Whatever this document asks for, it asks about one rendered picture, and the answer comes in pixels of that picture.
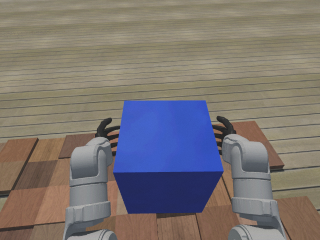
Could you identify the robot right hand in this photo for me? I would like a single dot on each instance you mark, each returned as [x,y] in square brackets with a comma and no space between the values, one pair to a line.
[225,131]

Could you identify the right robot upper arm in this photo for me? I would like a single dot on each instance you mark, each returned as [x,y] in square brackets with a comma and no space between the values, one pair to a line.
[254,232]

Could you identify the carton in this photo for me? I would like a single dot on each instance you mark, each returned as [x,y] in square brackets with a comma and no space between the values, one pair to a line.
[167,159]

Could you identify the robot right forearm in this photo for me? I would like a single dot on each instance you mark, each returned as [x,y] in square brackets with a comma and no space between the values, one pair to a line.
[252,189]

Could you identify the robot left forearm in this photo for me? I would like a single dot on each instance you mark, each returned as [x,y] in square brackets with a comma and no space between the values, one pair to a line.
[88,193]

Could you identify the robot left hand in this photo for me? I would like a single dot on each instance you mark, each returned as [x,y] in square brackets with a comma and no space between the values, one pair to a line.
[102,132]

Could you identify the left robot upper arm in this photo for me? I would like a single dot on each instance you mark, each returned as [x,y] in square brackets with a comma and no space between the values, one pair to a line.
[101,234]

